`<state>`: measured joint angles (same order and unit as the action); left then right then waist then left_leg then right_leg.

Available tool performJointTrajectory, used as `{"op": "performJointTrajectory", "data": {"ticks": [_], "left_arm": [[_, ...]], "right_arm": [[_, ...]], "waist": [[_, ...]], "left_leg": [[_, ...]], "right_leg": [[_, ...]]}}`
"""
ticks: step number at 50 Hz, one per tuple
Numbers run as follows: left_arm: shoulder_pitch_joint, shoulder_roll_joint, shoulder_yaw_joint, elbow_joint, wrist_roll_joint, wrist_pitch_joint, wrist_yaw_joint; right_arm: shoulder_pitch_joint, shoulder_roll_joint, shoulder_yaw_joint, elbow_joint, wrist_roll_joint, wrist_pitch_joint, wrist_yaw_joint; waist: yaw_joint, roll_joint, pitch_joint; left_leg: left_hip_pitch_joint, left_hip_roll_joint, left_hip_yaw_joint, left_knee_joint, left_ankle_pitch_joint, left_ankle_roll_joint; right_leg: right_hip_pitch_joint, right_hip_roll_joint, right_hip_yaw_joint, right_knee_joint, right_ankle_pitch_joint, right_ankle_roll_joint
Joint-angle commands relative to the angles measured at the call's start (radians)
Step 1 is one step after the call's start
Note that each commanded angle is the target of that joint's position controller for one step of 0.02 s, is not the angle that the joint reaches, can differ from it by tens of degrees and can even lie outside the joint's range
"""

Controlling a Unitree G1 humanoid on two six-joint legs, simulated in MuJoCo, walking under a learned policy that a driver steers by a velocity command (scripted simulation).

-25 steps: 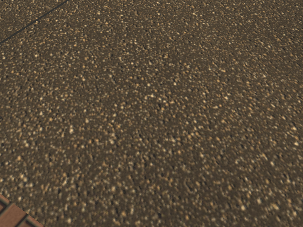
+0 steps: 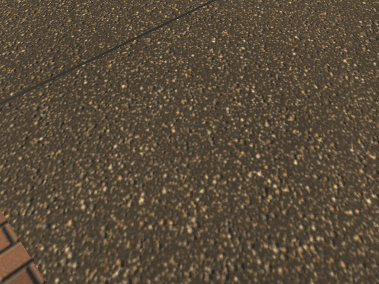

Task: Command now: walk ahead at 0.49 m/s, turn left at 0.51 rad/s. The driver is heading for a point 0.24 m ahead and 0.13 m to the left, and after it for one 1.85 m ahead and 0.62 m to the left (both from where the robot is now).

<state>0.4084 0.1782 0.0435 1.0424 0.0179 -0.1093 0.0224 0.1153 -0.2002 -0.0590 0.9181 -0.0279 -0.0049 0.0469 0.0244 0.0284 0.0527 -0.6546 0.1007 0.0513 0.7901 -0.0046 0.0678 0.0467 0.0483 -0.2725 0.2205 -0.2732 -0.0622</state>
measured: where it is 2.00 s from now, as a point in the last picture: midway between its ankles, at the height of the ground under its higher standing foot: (109, 155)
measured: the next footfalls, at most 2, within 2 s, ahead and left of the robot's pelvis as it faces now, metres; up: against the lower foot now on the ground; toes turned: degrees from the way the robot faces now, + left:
left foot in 0.16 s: +0.24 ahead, +0.09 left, +0.00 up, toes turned +12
right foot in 0.70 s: +0.61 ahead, +0.03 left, +0.00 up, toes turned +25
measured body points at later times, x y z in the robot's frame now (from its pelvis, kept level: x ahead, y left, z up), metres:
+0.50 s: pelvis +0.28 +0.06 +0.00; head +0.31 +0.08 +0.45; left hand +0.38 +0.34 -0.11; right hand +0.35 -0.22 -0.12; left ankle +0.20 +0.08 -0.74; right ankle +0.47 -0.09 -0.67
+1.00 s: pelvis +0.56 +0.11 +0.01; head +0.58 +0.11 +0.46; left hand +0.43 +0.34 -0.12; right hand +0.80 -0.05 -0.12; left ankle +0.56 +0.27 -0.68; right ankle +0.58 +0.01 -0.74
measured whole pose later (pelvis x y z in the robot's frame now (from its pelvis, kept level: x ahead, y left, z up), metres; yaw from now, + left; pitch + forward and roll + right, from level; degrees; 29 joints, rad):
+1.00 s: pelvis +0.56 +0.11 +0.01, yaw +29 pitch +1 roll -1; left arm 0.39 0.24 0.04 0.91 0.01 -0.09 -0.02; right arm 0.16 -0.27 -0.04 0.80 -0.04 -0.03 0.04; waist 0.04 0.05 0.02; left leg -0.59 0.05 -0.04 0.90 -0.19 0.03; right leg -0.10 0.04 -0.07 0.27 -0.19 -0.05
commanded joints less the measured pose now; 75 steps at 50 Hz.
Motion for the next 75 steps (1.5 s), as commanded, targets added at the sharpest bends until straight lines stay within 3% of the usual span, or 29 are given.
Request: {"op": "performJointTrajectory", "data": {"ticks": [1,6,8,9,10,11,13,14,16,19,29,32,34,35,36,37,39,40,45,54,57,59,60,61,62,63,64,66,75], "left_arm": [[0.059,0.126,0.020,-0.026,0.002,-0.006,0.012],[0.042,0.187,0.037,-0.033,0.010,0.026,0.024],[0.011,0.207,0.044,-0.060,0.005,0.040,0.011],[0.016,0.130,0.028,-0.110,-0.010,0.037,0.001],[-0.037,0.120,0.029,-0.190,-0.015,0.024,-0.018],[-0.170,0.161,0.035,-0.216,-0.006,0.012,-0.022],[-0.147,0.145,0.030,-0.205,-0.012,-0.004,-0.022],[-0.132,0.144,0.031,-0.203,0.010,0.012,-0.020],[-0.108,0.129,0.029,-0.206,0.032,0.050,-0.028],[-0.192,0.120,0.024,-0.248,0.031,0.075,-0.037],[-0.531,0.143,0.001,-0.398,0.012,0.059,-0.050],[-0.425,0.182,0.009,-0.388,0.005,0.045,-0.043],[-0.164,0.228,0.031,-0.310,0.008,0.028,-0.023],[-0.016,0.284,0.045,-0.298,0.030,0.019,-0.006],[-0.004,0.384,0.067,-0.297,0.052,0.026,-0.007],[-0.064,0.308,0.058,-0.300,0.025,0.041,-0.018],[-0.186,0.171,0.025,-0.307,0.015,0.038,-0.027],[-0.182,0.161,0.020,-0.292,0.016,0.033,-0.026],[-0.096,0.180,0.022,-0.222,-0.005,-0.005,-0.037],[0.024,0.212,0.029,-0.155,-0.007,0.009,-0.041],[0.034,0.228,0.033,-0.139,-0.004,0.021,-0.036],[0.027,0.223,0.030,-0.129,-0.009,0.032,-0.032],[0.024,0.195,0.019,-0.141,-0.011,0.032,-0.031],[0.042,0.109,-0.005,-0.200,-0.030,0.029,-0.036],[0.062,0.164,0.015,-0.195,-0.015,0.035,-0.030],[0.005,0.198,0.026,-0.193,-0.001,0.042,-0.027],[-0.038,0.174,0.020,-0.199,-0.003,0.038,-0.036],[-0.040,0.151,0.017,-0.189,0.008,0.052,-0.045],[-0.277,0.118,0.006,-0.256,0.015,0.080,-0.064]], "right_arm": [[-0.130,-0.014,0.009,-0.097,-0.002,-0.013,0.009],[-0.008,-0.065,-0.016,-0.083,-0.009,-0.014,0.001],[0.234,-0.133,-0.051,-0.013,-0.020,-0.028,-0.014],[0.308,-0.241,-0.082,-0.007,-0.032,-0.029,-0.028],[0.280,-0.307,-0.094,-0.029,-0.010,-0.018,-0.028],[0.260,-0.277,-0.084,-0.022,0.006,-0.008,-0.035],[0.158,-0.187,-0.061,-0.028,0.013,-0.018,-0.045],[0.130,-0.161,-0.051,-0.033,0.023,-0.027,-0.050],[0.136,-0.150,-0.042,-0.036,0.032,-0.050,-0.052],[0.198,-0.192,-0.049,-0.030,0.032,-0.064,-0.048],[0.363,-0.213,-0.050,-0.036,0.014,-0.052,-0.057],[0.294,-0.246,-0.057,-0.063,0.010,-0.055,-0.067],[0.257,-0.256,-0.058,-0.069,0.013,-0.067,-0.055],[0.279,-0.190,-0.039,-0.088,0.019,-0.075,-0.046],[0.431,-0.088,-0.020,-0.107,0.055,-0.073,-0.044],[0.428,-0.167,-0.024,-0.076,0.017,-0.065,-0.051],[0.291,-0.164,-0.021,-0.086,0.003,-0.059,-0.040],[0.260,-0.155,-0.020,-0.097,-0.001,-0.054,-0.033],[0.211,-0.126,-0.006,-0.117,-0.016,-0.027,-0.011],[-0.108,-0.096,0.036,-0.213,-0.003,-0.041,0.002],[-0.107,-0.117,0.030,-0.220,-0.006,-0.047,-0.008],[0.057,-0.134,0.015,-0.163,-0.019,-0.061,-0.020],[0.223,-0.183,-0.004,-0.113,-0.035,-0.072,-0.031],[0.351,-0.290,-0.029,-0.103,-0.052,-0.075,-0.045],[0.352,-0.312,-0.041,-0.087,-0.007,-0.058,-0.044],[0.264,-0.249,-0.027,-0.098,0.009,-0.053,-0.042],[0.196,-0.185,-0.010,-0.108,0.010,-0.058,-0.037],[0.143,-0.131,0.005,-0.099,0.013,-0.071,-0.039],[0.278,-0.147,0.000,-0.006,0.022,-0.093,-0.039]], "waist": [[0.016,-0.076,0.073],[-0.062,-0.140,-0.026],[-0.172,-0.092,-0.156],[-0.175,0.059,-0.256],[-0.130,0.162,-0.307],[-0.141,-0.001,-0.186],[-0.051,-0.082,-0.043],[-0.019,-0.080,-0.030],[0.008,-0.048,-0.053],[-0.007,-0.016,-0.034],[-0.126,0.046,0.001],[-0.053,0.062,-0.018],[0.065,0.011,-0.148],[0.114,-0.066,-0.276],[0.026,-0.341,-0.394],[0.003,-0.223,-0.326],[-0.014,-0.046,-0.092],[-0.021,-0.078,-0.063],[-0.046,-0.125,-0.055],[0.025,-0.120,-0.002],[0.011,-0.124,-0.001],[-0.068,-0.081,-0.075],[-0.130,-0.028,-0.181],[-0.154,0.164,-0.304],[-0.133,0.226,-0.323],[-0.098,0.107,-0.181],[-0.076,0.060,-0.098],[-0.020,0.066,-0.032],[-0.036,0.024,0.023]], "left_leg": [[-0.004,-0.029,0.070,-0.108,0.002,0.019],[0.213,-0.162,0.146,-0.168,-0.233,0.116],[0.543,-0.185,0.080,-0.309,-0.229,0.179],[0.833,0.078,-0.283,-0.334,-0.338,0.272],[0.972,0.261,-0.807,-0.499,-0.293,0.402],[0.900,0.227,-0.660,-0.530,-0.246,0.353],[0.667,0.144,-0.443,-0.554,-0.024,0.261],[0.596,0.095,-0.368,-0.559,0.071,0.237],[0.543,0.045,-0.307,-0.561,0.181,0.227],[0.511,0.010,-0.280,-0.577,0.217,0.213],[0.699,0.019,-0.371,-0.509,0.275,0.164],[0.655,0.027,-0.391,-0.432,0.380,0.111],[0.602,-0.041,-0.328,-0.155,0.516,0.068],[0.474,-0.100,-0.279,0.111,0.265,0.051],[0.171,-0.274,-0.182,0.413,-0.488,0.011],[0.074,-0.205,-0.205,0.510,-0.495,0.025],[0.079,-0.127,-0.182,0.448,-0.337,0.016],[0.097,-0.106,-0.177,0.403,-0.322,0.011],[0.088,-0.085,-0.144,0.288,-0.281,-0.017],[0.149,-0.051,0.007,-0.164,-0.081,-0.044],[0.204,-0.072,0.016,-0.232,-0.152,-0.008],[0.430,-0.120,0.033,-0.346,-0.154,0.028],[0.660,-0.046,-0.055,-0.355,-0.185,0.066],[0.919,0.244,-0.449,-0.426,-0.326,0.151],[0.925,0.326,-0.712,-0.536,-0.326,0.215],[0.825,0.275,-0.571,-0.527,-0.339,0.198],[0.704,0.225,-0.457,-0.556,-0.282,0.179],[0.557,0.137,-0.307,-0.618,-0.168,0.123],[0.587,0.077,-0.129,-0.690,0.085,0.142]], "right_leg": [[-0.003,-0.298,0.064,-0.064,0.504,-0.063],[0.107,-0.326,-0.009,0.260,1.092,-0.054],[-0.047,-0.312,-0.020,0.667,0.897,-0.025],[-0.384,-0.230,-0.011,1.010,0.300,0.018],[-0.711,-0.011,0.162,1.272,-0.278,0.061],[-0.824,-0.091,0.292,1.250,-0.168,0.046],[-0.741,-0.161,0.294,1.067,-0.035,0.042],[-0.682,-0.174,0.296,1.013,-0.027,0.057],[-0.617,-0.178,0.292,0.950,-0.023,0.087],[-0.663,-0.174,0.266,0.842,0.051,0.118],[-0.741,-0.091,0.268,0.435,0.247,0.093],[-0.519,-0.057,0.284,0.320,0.182,0.052],[-0.188,-0.029,0.255,0.248,0.175,0.008],[0.035,-0.211,0.436,0.230,0.011,-0.036],[0.261,-0.483,0.944,0.121,-0.045,-0.171],[0.167,-0.467,1.073,0.052,-0.187,-0.184],[-0.092,-0.368,0.759,0.021,-0.100,-0.145],[-0.143,-0.323,0.655,0.009,0.015,-0.124],[-0.181,-0.280,0.471,-0.044,0.282,-0.138],[-0.148,-0.250,0.325,-0.064,0.374,-0.111],[-0.082,-0.287,0.335,0.005,0.467,-0.099],[-0.090,-0.244,0.280,0.225,0.650,-0.069],[-0.202,-0.197,0.241,0.432,0.552,-0.045],[-0.493,-0.085,0.167,0.775,0.138,0.002],[-0.665,-0.003,0.242,0.948,-0.248,-0.002],[-0.728,-0.073,0.302,0.999,-0.194,-0.014],[-0.718,-0.106,0.308,0.967,-0.117,-0.015],[-0.633,-0.150,0.299,0.869,-0.045,0.002],[-0.727,-0.166,0.242,0.618,0.207,0.066]]}}
Keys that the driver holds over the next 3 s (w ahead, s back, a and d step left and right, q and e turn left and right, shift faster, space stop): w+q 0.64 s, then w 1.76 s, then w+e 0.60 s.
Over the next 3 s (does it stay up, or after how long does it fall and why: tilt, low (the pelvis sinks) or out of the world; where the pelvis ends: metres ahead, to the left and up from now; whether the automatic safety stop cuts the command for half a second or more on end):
stays up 1.51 0.61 -0.01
